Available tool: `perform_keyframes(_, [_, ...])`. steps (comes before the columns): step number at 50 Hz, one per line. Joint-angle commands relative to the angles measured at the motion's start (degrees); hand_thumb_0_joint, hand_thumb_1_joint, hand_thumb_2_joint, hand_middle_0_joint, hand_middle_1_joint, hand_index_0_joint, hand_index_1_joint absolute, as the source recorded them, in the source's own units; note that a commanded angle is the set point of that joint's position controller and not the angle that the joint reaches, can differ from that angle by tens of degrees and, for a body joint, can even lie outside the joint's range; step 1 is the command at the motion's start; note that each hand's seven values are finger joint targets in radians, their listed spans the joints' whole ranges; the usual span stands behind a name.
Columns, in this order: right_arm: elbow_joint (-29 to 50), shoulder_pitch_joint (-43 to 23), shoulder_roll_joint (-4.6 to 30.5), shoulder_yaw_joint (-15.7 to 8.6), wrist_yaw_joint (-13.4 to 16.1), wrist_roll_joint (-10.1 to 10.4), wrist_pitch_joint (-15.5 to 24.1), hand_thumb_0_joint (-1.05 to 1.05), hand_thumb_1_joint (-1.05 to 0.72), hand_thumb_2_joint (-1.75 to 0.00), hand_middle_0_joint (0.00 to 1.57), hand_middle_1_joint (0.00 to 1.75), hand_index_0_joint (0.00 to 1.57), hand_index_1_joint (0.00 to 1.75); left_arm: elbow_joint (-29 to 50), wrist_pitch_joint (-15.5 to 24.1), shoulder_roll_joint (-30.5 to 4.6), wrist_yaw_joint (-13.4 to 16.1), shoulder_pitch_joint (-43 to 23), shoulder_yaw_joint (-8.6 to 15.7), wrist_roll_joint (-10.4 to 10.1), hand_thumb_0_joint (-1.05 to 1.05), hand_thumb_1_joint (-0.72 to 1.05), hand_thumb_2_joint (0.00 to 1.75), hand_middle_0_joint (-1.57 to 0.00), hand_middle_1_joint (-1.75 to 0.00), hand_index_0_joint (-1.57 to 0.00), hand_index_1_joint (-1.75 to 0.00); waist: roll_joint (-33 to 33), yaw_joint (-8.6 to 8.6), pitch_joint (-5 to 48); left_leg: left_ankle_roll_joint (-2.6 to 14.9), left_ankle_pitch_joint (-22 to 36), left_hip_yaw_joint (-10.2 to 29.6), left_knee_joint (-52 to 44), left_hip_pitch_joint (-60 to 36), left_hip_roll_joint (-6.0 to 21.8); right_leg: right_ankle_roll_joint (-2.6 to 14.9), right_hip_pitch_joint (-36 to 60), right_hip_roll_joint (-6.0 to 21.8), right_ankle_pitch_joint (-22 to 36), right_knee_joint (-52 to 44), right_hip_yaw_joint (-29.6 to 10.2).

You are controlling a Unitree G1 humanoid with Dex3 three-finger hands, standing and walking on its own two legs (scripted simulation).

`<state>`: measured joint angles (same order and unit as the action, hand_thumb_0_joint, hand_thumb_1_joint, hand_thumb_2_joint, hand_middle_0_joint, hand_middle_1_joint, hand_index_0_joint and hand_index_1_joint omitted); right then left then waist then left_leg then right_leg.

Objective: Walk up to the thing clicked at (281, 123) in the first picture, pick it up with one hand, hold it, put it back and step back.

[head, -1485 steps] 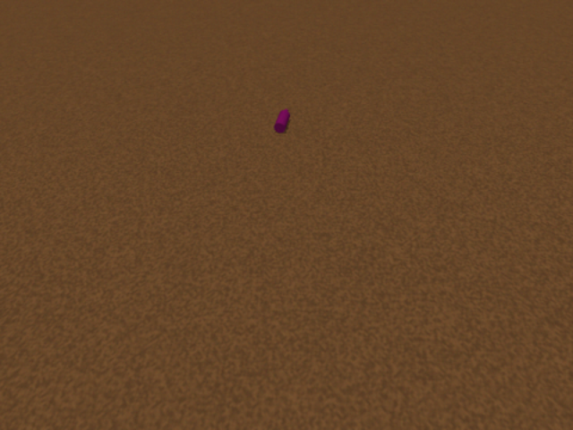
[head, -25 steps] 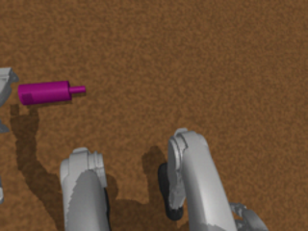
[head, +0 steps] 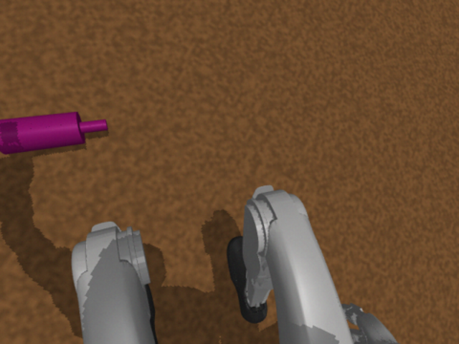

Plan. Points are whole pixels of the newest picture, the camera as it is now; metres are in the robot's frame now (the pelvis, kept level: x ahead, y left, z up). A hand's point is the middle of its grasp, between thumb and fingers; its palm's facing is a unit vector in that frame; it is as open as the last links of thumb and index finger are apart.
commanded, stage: rise first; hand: left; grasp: from above
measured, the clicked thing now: (56, 130) +0.53 +0.26 -0.30
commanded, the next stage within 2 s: approach in 1.54 s
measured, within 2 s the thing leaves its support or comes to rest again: neither
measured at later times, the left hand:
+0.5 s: hand out of the picture +0.47 +0.34 -0.18, palm faces -0.46 -0.07 -0.89, open 14.1 cm
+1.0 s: hand out of the picture +0.47 +0.33 -0.19, palm faces -0.47 -0.07 -0.88, open 14.0 cm
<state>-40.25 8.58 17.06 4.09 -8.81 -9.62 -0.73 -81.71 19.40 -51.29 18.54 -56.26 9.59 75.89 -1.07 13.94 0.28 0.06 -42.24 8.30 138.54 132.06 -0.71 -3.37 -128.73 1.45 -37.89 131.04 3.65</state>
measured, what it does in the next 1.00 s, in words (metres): stands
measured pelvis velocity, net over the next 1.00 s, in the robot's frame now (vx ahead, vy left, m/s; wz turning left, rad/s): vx -0.01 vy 0.00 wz -0.02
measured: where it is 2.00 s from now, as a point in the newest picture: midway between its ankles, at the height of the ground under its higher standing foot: (198, 314)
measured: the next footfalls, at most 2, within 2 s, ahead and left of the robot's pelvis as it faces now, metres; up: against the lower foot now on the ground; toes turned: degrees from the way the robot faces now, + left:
none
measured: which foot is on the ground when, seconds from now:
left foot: down 0.00-1.00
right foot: down 0.00-1.00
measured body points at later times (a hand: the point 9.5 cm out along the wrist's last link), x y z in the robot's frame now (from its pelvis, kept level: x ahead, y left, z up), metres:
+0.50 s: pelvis +0.00 +0.00 -0.01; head +0.25 +0.09 +0.35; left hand +0.49 +0.34 -0.13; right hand +0.04 -0.27 -0.10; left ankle +0.06 +0.12 -0.30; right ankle +0.11 -0.14 -0.30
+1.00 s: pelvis -0.01 +0.00 -0.01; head +0.25 +0.09 +0.34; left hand +0.49 +0.33 -0.14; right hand +0.02 -0.27 -0.09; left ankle +0.06 +0.12 -0.30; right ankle +0.11 -0.14 -0.30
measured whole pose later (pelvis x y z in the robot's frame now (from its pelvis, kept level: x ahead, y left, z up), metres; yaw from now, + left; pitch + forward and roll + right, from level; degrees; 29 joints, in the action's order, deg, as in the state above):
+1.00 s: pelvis -0.01 +0.00 -0.01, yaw -1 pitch +34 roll -11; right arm -38.8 10.2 17.1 7.6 -9.3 -9.2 0.9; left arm -87.8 17.8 -54.1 20.7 -61.3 7.4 77.3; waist -1.7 17.6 -1.2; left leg 0.7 -40.7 9.1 140.5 134.5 -0.8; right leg -3.8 -130.3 0.9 -36.1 131.9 4.2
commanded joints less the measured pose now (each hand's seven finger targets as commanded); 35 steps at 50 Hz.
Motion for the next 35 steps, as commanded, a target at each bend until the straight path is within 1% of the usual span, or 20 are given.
perform_keyframes(1, [-0.23,13.24,14.62,-4.39,0.42,-0.11,-0.22,0.0,-0.91,-0.9,0.2,0.3,0.2,0.3,7.92,-0.02,-17.35,2.59,-16.27,2.24,-1.08,0.0,-0.52,0.98,-0.07,-1.01,-0.08,-1.01,20.07,0.21,40.66,1.34,16.79,-4.79,-15.17,-31.25,-0.56,4.89,19.38,-1.95,13.46,-10.9,5.06])
perform_keyframes(2, [-0.57,13.75,14.9,-4.39,0.46,-0.09,-0.17,0.0,-0.91,-0.9,0.2,0.3,0.2,0.3,7.61,-0.09,-17.36,2.74,-16.54,2.39,-1.1,0.0,-0.6,1.06,-0.07,-0.98,-0.04,-1.01,19.27,0.51,40.2,1.34,16.71,-4.49,-15.33,-31.5,-0.54,4.78,18.93,-1.87,13.4,-11.02,5.15])
perform_keyframes(4, [-0.53,13.55,14.84,-4.26,0.38,-0.24,-0.11,0.0,-0.91,-0.9,0.2,0.3,0.2,0.3,7.72,-0.16,-16.13,2.84,-17.36,1.41,-0.98,0.0,-0.55,1.01,-0.07,-1.01,-0.07,-1.01,20.69,0.93,40.19,1.28,16.77,-4.41,-15.15,-32.39,-0.42,4.85,17.79,-1.99,13.26,-10.79,5.31])
perform_keyframes(7, [-0.55,13.75,15.22,-4.32,0.3,-0.24,0.05,0.0,-0.91,-0.9,0.2,0.3,0.2,0.3,6.9,-0.44,-16.39,3.3,-17.79,1.63,-0.77,0.0,-0.55,1.01,-0.07,-1.01,-0.07,-1.01,21.31,1.19,40.06,0.96,16.81,-3.69,-15.7,-32.98,-0.26,4.71,16.61,-1.86,13.16,-10.05,5.72])
perform_keyframes(8, [-0.64,13.63,15.14,-4.37,0.3,0.02,0.19,0.0,-0.91,-0.9,0.2,0.3,0.2,0.3,6.82,-0.61,-16.15,3.23,-18.46,1.06,-0.99,0.0,-0.54,1.0,-0.07,-1.02,-0.07,-1.02,21.12,1.5,39.55,1.14,16.45,-3.84,-15.31,-32.8,-0.27,4.86,16.43,-1.9,13.16,-10.33,5.56])
perform_keyframes(10, [-0.55,13.78,15.04,-4.1,0.32,-0.1,0.16,0.0,-0.91,-0.9,0.2,0.3,0.2,0.3,7.07,-0.61,-17.18,3.54,-19.44,1.28,-0.4,0.0,-0.54,1.0,-0.07,-1.02,-0.07,-1.02,20.93,1.57,40.59,1.36,15.65,-4.58,-14.94,-30.75,-0.53,4.87,18.64,-2.22,13.27,-10.73,5.43])
perform_keyframes(11, [-0.48,14.09,15.03,-3.84,0.28,-0.06,0.2,0.0,-0.91,-0.9,0.2,0.3,0.2,0.3,4.27,-1.1,-16.28,3.49,-16.94,1.05,-0.39,0.0,-0.55,1.01,-0.07,-1.02,-0.07,-1.02,19.43,1.58,38.76,1.33,15.76,-4.42,-15.11,-30.42,-0.53,4.73,18.25,-2.0,13.1,-10.64,5.52])
perform_keyframes(15, [-0.38,13.67,15.09,-3.63,0.32,0.07,0.39,0.0,-0.91,-0.9,0.2,0.3,0.2,0.3,5.85,-1.21,-16.99,3.51,-19.51,0.56,-0.23,0.0,-0.55,1.01,-0.06,-1.03,-0.06,-1.03,21.95,1.68,39.83,1.18,15.12,-4.41,-15.25,-30.84,-0.42,4.94,17.87,-2.2,12.79,-10.4,5.69])
perform_keyframes(16, [-0.32,13.81,15.23,-3.46,0.23,0.11,0.39,0.0,-0.91,-0.9,0.2,0.3,0.2,0.3,4.58,-1.49,-16.87,3.41,-18.81,0.47,-0.22,0.0,-0.55,1.01,-0.07,-1.03,-0.07,-1.03,20.15,2.04,39.13,1.42,14.85,-4.42,-14.85,-30.12,-0.52,4.83,18.11,-2.18,12.82,-10.77,5.65])
perform_keyframes(17, [-0.3,13.48,15.18,-3.56,0.37,0.27,0.37,0.0,-0.91,-0.9,0.2,0.3,0.2,0.3,6.23,-1.27,-17.04,3.5,-20.82,0.3,-0.48,0.0,-0.54,1.0,-0.06,-1.04,-0.07,-1.03,20.03,2.29,40.09,1.46,14.24,-4.39,-14.78,-29.53,-0.48,4.96,18.24,-2.36,12.5,-10.7,5.69])
perform_keyframes(20, [-0.26,13.37,15.19,-3.15,0.43,0.27,0.62,0.0,-0.91,-0.9,0.2,0.3,0.2,0.3,3.55,-1.71,-16.32,3.68,-19.37,0.04,-0.35,0.0,-0.54,1.0,-0.07,-1.04,-0.07,-1.03,20.56,2.12,37.76,1.29,13.46,-4.2,-15.35,-29.66,-0.46,4.91,16.6,-2.16,11.8,-10.5,5.71])
perform_keyframes(21, [-0.22,13.5,15.28,-3.22,0.37,0.23,0.66,0.0,-0.91,-0.9,0.2,0.3,0.2,0.3,3.52,-1.78,-16.3,3.64,-20.23,-0.26,-0.02,0.0,-0.55,1.01,-0.07,-1.03,-0.07,-1.03,21.04,2.9,37.5,1.26,13.13,-3.92,-15.41,-29.51,-0.45,4.89,16.12,-2.13,11.56,-10.3,5.92])
perform_keyframes(22, [-0.35,13.56,15.37,-3.23,0.5,0.39,0.71,0.0,-0.91,-0.9,0.2,0.3,0.2,0.3,3.93,-1.79,-16.59,3.7,-20.63,-0.18,0.09,0.0,-0.54,1.01,-0.07,-1.03,-0.07,-1.03,20.86,2.64,37.98,1.24,13.66,-3.93,-15.18,-29.92,-0.34,4.92,16.21,-2.19,12.12,-10.37,5.86])
perform_keyframes(24, [0.01,13.79,15.51,-3.11,0.44,0.47,0.77,0.0,-0.91,-0.9,0.2,0.3,0.2,0.3,3.88,-1.85,-17.2,3.85,-21.51,0.0,0.03,0.0,-0.55,1.01,-0.07,-1.03,-0.07,-1.03,21.84,3.15,38.46,1.27,13.83,-3.98,-15.09,-29.62,-0.5,4.86,16.7,-2.12,12.41,-10.18,5.86])
perform_keyframes(25, [0.06,13.48,15.18,-2.86,0.41,0.54,0.89,0.0,-0.91,-0.9,0.2,0.3,0.2,0.3,2.92,-1.97,-16.18,3.62,-20.53,-0.88,-0.13,0.0,-0.54,1.0,-0.07,-1.05,-0.07,-1.04,21.09,2.95,37.27,1.29,13.34,-3.99,-15.28,-28.57,-0.47,4.99,16.66,-2.19,12.1,-10.24,5.82])
perform_keyframes(27, [0.25,13.72,15.45,-2.94,0.49,0.71,0.95,0.0,-0.91,-0.9,0.2,0.3,0.2,0.3,3.44,-2.03,-17.38,3.75,-21.83,-0.25,0.05,0.0,-0.53,1.0,-0.07,-1.04,-0.07,-1.03,20.54,3.18,37.26,1.4,12.34,-3.76,-15.41,-28.15,-0.43,4.95,16.07,-2.16,11.33,-10.39,5.92])
perform_keyframes(29, [0.35,14.16,15.47,-2.63,0.48,0.43,0.96,0.0,-0.91,-0.9,0.2,0.3,0.2,0.3,4.51,-1.89,-17.37,3.69,-21.94,-0.34,0.13,0.0,-0.53,1.0,-0.07,-1.04,-0.08,-1.03,22.31,3.2,39.47,1.26,14.66,-4.01,-14.81,-29.8,-0.43,4.81,17.51,-2.16,13.08,-10.01,5.92])
perform_keyframes(31, [0.27,14.16,15.44,-2.62,0.5,0.69,0.93,0.0,-0.91,-0.9,0.2,0.3,0.2,0.3,3.7,-2.08,-17.12,3.71,-21.04,-0.46,0.0,0.0,-0.53,0.99,-0.07,-1.05,-0.08,-1.04,22.15,2.75,39.04,1.03,15.35,-3.84,-15.17,-30.26,-0.4,5.06,16.93,-2.2,13.48,-9.86,5.93])
perform_keyframes(33, [0.45,14.62,15.71,-2.79,0.47,0.7,0.9,0.0,-0.9,-0.9,0.2,0.3,0.2,0.3,4.26,-2.15,-17.32,3.8,-21.57,-0.24,0.03,0.0,-0.53,0.99,-0.07,-1.04,-0.07,-1.03,23.5,3.12,40.41,0.82,16.82,-3.54,-15.09,-31.88,-0.31,4.93,16.7,-2.11,14.35,-9.39,6.12])
perform_keyframes(35, [0.48,14.78,15.68,-2.59,0.31,0.54,0.95,0.0,-0.91,-0.9,0.2,0.3,0.2,0.3,2.46,-2.44,-16.21,3.62,-20.83,-0.9,0.1,0.0,-0.55,1.01,-0.07,-1.04,-0.07,-1.04,23.44,4.04,37.38,0.79,16.27,-3.21,-15.24,-31.18,-0.25,4.86,15.7,-1.92,13.85,-9.35,6.31])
